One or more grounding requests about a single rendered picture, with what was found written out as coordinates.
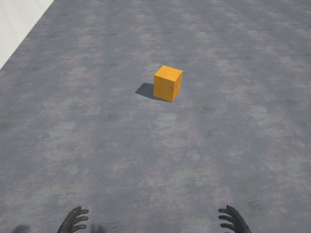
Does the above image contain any carton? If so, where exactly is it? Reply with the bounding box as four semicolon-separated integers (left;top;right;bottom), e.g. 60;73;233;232
154;65;183;102

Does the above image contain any right robot hand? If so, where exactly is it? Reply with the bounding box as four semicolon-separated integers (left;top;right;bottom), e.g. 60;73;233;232
218;205;252;233

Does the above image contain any left robot hand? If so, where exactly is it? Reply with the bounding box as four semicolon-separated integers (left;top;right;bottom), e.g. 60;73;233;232
57;206;89;233

